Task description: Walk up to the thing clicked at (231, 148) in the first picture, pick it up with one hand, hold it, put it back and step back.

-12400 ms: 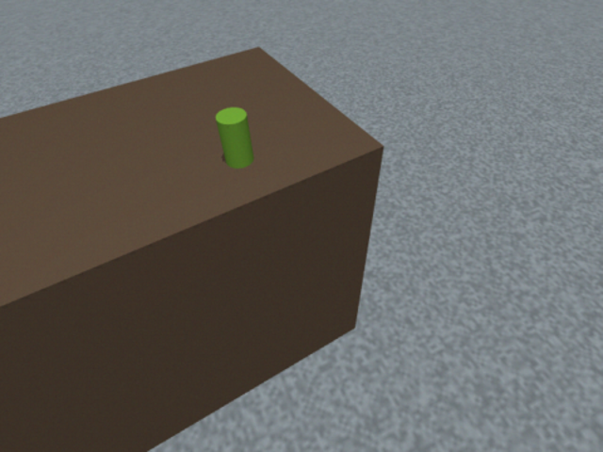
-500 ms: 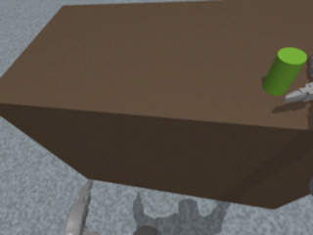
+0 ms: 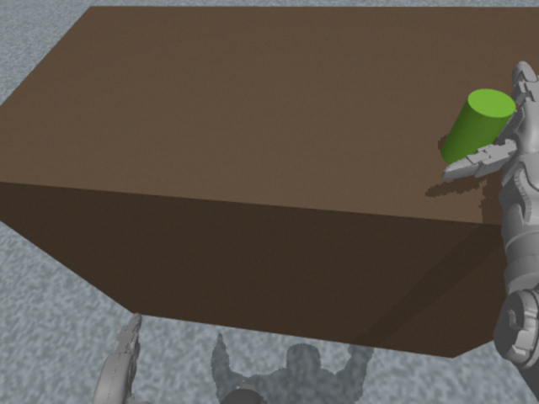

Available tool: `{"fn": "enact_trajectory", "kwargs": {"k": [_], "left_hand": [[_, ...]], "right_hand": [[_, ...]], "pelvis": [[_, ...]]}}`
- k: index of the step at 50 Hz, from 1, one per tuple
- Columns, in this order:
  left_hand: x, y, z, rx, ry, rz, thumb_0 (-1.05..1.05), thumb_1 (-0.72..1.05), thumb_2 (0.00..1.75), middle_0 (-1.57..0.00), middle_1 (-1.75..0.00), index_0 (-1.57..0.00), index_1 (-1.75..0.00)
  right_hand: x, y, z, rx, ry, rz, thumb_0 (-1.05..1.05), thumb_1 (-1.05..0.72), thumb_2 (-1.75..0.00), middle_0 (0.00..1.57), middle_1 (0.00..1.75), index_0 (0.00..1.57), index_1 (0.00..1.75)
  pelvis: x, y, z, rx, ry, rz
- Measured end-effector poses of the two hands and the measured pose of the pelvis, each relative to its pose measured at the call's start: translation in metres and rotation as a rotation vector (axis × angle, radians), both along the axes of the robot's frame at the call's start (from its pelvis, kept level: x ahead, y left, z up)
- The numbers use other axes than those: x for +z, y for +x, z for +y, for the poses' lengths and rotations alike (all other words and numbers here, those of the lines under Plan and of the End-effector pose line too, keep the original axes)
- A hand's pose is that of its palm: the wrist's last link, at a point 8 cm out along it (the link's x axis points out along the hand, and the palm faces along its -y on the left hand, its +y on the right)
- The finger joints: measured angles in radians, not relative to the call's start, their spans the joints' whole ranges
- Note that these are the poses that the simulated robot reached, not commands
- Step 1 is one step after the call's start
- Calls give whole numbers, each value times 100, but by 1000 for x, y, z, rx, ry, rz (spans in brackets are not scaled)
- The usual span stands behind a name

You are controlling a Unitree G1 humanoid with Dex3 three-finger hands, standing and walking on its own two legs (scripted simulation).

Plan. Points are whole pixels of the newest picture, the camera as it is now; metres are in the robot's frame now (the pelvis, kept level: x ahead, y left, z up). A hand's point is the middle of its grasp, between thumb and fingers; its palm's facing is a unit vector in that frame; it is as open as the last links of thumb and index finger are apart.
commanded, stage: close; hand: right
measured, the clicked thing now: (474, 131) +0.49 -0.20 +0.12
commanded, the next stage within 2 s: settle in 0.72 s
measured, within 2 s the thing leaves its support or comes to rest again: leaves its support in 1.00 s
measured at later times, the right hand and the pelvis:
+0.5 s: hand (475, 113) +0.50 -0.20 +0.14, palm faces +0.14 +0.99 +0.03, open 13.8 cm; pelvis +0.00 +0.01 +0.00, yaw +0 degrees
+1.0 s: hand (476, 126) +0.49 -0.20 +0.13, palm faces +0.15 +0.99 +0.00, open 7.8 cm; pelvis -0.01 +0.00 +0.00, yaw +0 degrees
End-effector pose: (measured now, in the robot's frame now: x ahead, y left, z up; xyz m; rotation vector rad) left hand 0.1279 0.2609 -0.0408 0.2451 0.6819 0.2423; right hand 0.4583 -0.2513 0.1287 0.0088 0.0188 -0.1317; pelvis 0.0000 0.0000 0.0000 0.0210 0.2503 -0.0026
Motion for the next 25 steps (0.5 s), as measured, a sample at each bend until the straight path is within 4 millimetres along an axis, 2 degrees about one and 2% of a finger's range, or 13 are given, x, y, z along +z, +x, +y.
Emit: {"fn": "enact_trajectory", "kwargs": {"k": [4,8,14,21,25], "left_hand": [[13,9,1,-10,1,-55,-1,-57,8,-6,-5,-5,-7],[16,10,1,-17,-7,-65,-1,-57,8,-6,-4,-4,-6],[4,4,0,-18,-19,-10,-1,-55,6,-6,-5,-5,-6],[11,1,10,2,24,-28,-1,-54,6,-6,-5,-5,-6],[12,-4,10,3,19,-24,-1,-54,5,-5,-5,-5,-5]], "right_hand": [[5,-2,8,1,26,3,-2,60,-8,3,6,3,6],[4,-7,3,-33,42,17,-2,60,-6,9,8,10,8],[2,-6,-7,-60,-7,12,-2,61,-8,30,20,30,19],[13,9,-2,-29,14,4,-2,58,-17,54,36,54,36],[15,12,4,-7,22,17,-2,54,-24,67,47,68,47]], "pelvis": [[3,4,2,0,-7,-15],[5,6,5,-1,-9,-25],[2,-1,8,-5,-10,-19],[3,-2,7,-5,-7,-11],[4,-2,6,-1,-8,-7]]}}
